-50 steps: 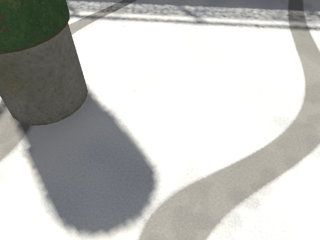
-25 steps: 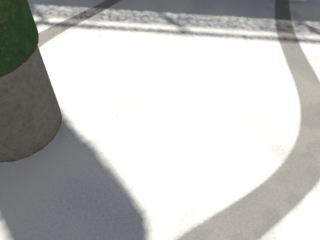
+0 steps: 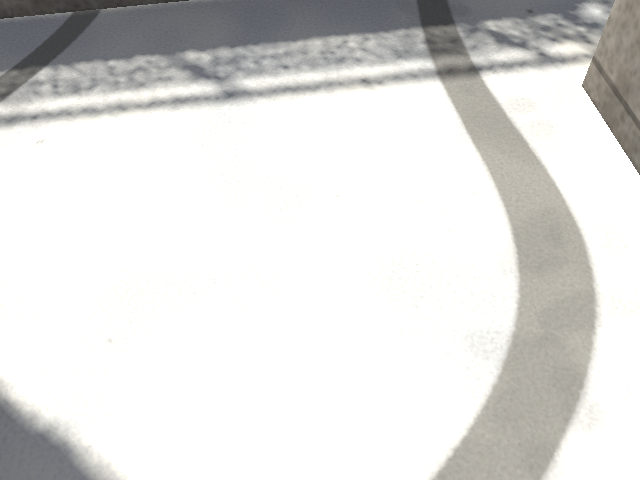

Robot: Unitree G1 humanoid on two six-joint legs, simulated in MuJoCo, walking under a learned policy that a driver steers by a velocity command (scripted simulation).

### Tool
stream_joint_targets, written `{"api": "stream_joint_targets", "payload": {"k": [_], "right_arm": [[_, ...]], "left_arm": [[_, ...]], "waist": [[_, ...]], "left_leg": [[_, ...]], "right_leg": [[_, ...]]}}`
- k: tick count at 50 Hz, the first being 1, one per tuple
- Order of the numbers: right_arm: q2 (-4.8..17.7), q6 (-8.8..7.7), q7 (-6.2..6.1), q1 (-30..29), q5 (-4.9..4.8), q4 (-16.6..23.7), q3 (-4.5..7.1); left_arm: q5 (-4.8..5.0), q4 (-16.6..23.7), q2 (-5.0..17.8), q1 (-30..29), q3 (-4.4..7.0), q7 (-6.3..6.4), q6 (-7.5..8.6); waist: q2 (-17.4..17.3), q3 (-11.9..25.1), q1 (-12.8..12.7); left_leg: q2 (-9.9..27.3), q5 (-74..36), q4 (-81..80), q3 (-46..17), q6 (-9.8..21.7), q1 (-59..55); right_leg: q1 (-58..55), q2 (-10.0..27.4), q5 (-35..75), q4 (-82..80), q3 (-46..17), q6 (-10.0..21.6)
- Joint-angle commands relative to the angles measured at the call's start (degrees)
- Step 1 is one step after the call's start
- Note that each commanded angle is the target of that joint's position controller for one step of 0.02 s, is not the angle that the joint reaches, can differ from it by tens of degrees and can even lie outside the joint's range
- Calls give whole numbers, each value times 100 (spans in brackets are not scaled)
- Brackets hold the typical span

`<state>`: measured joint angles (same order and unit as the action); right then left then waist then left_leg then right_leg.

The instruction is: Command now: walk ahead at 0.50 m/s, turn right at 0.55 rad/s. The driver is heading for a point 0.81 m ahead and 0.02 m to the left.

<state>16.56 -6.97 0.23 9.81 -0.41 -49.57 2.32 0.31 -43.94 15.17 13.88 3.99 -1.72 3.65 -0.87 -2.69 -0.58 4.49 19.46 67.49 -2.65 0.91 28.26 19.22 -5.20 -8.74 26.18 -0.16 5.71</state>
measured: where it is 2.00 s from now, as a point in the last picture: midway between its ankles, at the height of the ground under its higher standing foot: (371, 327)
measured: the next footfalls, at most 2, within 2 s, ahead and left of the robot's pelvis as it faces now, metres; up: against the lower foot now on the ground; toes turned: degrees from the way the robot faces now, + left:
left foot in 0.32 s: +0.38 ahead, +0.13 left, +0.00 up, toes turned -8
right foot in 0.86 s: +0.65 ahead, -0.14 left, +0.00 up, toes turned -10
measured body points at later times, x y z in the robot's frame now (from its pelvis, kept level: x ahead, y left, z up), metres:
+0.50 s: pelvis +0.30 +0.06 +0.00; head +0.32 +0.07 +0.45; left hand +0.43 +0.31 -0.12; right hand +0.36 -0.23 -0.11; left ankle +0.34 +0.14 -0.74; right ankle +0.23 -0.07 -0.65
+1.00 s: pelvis +0.57 -0.04 +0.00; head +0.59 -0.05 +0.45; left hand +0.76 +0.20 -0.09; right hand +0.58 -0.32 -0.13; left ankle +0.50 +0.12 -0.65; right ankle +0.61 -0.13 -0.74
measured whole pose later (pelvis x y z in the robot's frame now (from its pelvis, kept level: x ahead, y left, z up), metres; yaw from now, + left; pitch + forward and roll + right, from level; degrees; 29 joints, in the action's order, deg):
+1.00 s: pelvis +0.57 -0.04 +0.00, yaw -7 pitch +2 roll +0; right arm 17.1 -4.2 0.5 17.9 -1.6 -50.0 2.4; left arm -0.2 -40.5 14.6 10.5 2.7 -1.4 4.9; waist -1.7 -1.1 1.2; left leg 2.6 21.4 66.6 -2.2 1.4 24.8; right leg 19.2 -1.7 -9.3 26.5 3.6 3.3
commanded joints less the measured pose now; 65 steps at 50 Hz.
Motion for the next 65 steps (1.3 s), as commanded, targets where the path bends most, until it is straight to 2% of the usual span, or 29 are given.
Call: {"api": "stream_joint_targets", "payload": {"k": [1,6,11,14,16,17,18,19,20,21,22,24,26,33,39,41,42,43,44,45,46,47,48,49,50,54,58,62,65], "right_arm": [[517,64,-35,203,104,380,171],[261,75,-32,-780,108,711,73],[426,-24,98,-1328,18,938,80],[611,-96,153,-1164,26,967,142],[852,-136,125,-220,67,712,282],[1129,-145,101,707,130,592,360],[1617,-66,107,1419,135,375,518],[1144,-38,164,1555,-51,289,413],[789,-18,146,1157,-77,384,310],[678,31,127,732,-5,491,252],[545,56,132,487,47,519,196],[409,40,132,346,109,513,138],[521,10,117,456,49,435,164],[795,125,14,995,-67,177,211],[909,314,-21,1444,-92,-65,230],[1025,366,-50,1315,-92,-57,267],[1014,390,-60,1203,-95,-30,256],[866,377,-71,1133,-29,76,188],[302,270,-48,1584,73,273,11],[267,137,10,1763,2,180,-37],[807,74,48,1312,-169,257,118],[824,62,58,842,-233,375,125],[727,102,41,641,-177,399,129],[690,185,15,668,-116,372,171],[557,281,6,846,-117,316,162],[298,417,-68,804,25,391,142],[59,334,38,37,77,560,26],[275,326,108,-331,85,734,75],[526,293,98,161,163,575,190]], "left_arm": [[10,499,776,-87,181,82,114],[65,422,927,323,227,240,73],[73,152,864,793,195,229,70],[41,102,933,792,217,260,2],[14,159,811,659,161,259,-47],[-51,279,614,639,59,257,-53],[55,282,176,1547,-66,226,41],[135,233,492,1460,-47,229,103],[199,351,907,734,59,222,123],[133,483,893,278,46,231,130],[31,553,823,48,50,228,138],[8,531,643,212,51,211,104],[6,534,474,256,11,213,70],[14,891,208,-975,-110,140,143],[83,1213,314,-1703,-94,-58,228],[59,1137,510,-1286,-9,-72,245],[33,936,701,-587,101,-43,243],[-14,692,1010,394,226,17,227],[-137,605,1606,1139,355,75,188],[-26,501,1358,1311,297,60,146],[-1,535,992,977,177,76,123],[-6,578,814,593,116,95,116],[-38,565,659,248,61,71,133],[-72,566,503,9,20,51,183],[-93,532,485,-126,27,34,229],[-137,264,663,-221,75,58,334],[-86,50,765,-49,72,170,217],[7,-233,908,154,99,202,72],[77,-364,833,85,82,237,-23]], "waist": [[233,582,232],[475,350,-107],[627,199,-389],[756,169,-235],[702,674,245],[287,1490,629],[-1395,2272,400],[-1424,2163,555],[-768,1232,636],[-301,775,516],[-183,401,389],[-443,333,132],[-461,345,78],[-274,151,447],[-347,-63,566],[-469,200,242],[-426,629,-159],[-286,1347,-577],[906,2300,-555],[1662,2862,-541],[1081,1938,-591],[727,1239,-480],[390,758,-278],[466,529,-84],[588,443,70],[432,255,345],[448,359,47],[527,483,-46],[389,716,266]], "left_leg": [[237,-427,-587,-102,-201,670],[-95,-2235,-2878,56,-431,435],[-198,-2610,-3757,-8,-209,295],[-241,-1854,-3961,32,62,192],[-368,-1773,-4171,226,360,-1106],[404,-1895,-3967,-585,726,-2601],[1628,-904,-4286,-3063,1729,-4800],[1806,591,-5059,-4265,1772,-4940],[1613,1005,-5155,-3519,1450,-4191],[1387,587,-5231,-2804,1265,-3390],[1170,8,-5397,-2323,1256,-2702],[829,-815,-5636,-1695,1178,-2102],[769,-1528,-5780,-1280,1263,-1975],[483,-2462,-5896,-275,1034,-2119],[945,-2741,-5436,-458,929,-3065],[946,-3946,-4885,-382,803,-3221],[737,-4747,-4108,-169,685,-3078],[479,-4338,-2889,25,508,-2284],[-282,-1919,-653,355,138,-128],[-731,1317,487,-229,40,1026],[-359,1145,911,-458,95,1604],[-89,625,747,-297,123,1626],[109,237,366,-204,91,1426],[272,-48,52,-255,59,1117],[322,-241,-51,-282,17,800],[190,-764,-845,-159,-235,574],[-5,-2270,-2713,209,-201,-1],[-149,-2117,-3423,123,-44,-119],[-349,-2613,-4282,250,245,-1028]], "right_leg": [[-751,1432,1442,-1374,-1730,1143],[-428,1013,1012,-1362,-1110,791],[-1049,1383,504,-1069,-1469,652],[-1624,1676,1004,-673,-1774,550],[-1627,1291,2335,375,-1520,334],[-911,925,1693,1852,-1185,129],[1304,9,-899,4009,-647,-379],[2289,59,-2425,4677,-1024,-381],[2690,395,-1966,4929,-1027,-323],[2590,693,-1475,4753,-736,-306],[2451,879,-1147,4374,-629,-323],[1916,1114,-797,3885,-556,-350],[1897,1173,-655,3530,-412,-436],[1744,1027,1224,1197,-65,-604],[1764,804,793,362,-8,-363],[1032,605,434,178,129,-176],[11,452,574,-5,276,-10],[-1614,850,853,245,-92,262],[-3958,2365,778,338,-2297,1013],[-4513,2936,15,-518,-4187,1538],[-3845,2741,-478,-685,-3507,1232],[-2948,2499,-327,-824,-2609,995],[-2103,2236,-2,-1079,-2026,851],[-1542,2040,231,-1310,-1599,738],[-1155,1952,292,-1536,-1314,701],[-611,1803,3212,-1546,-312,783],[-683,1440,3420,-1425,325,540],[-1403,1736,3189,-969,56,476],[-1526,1501,2843,29,23,140]]}}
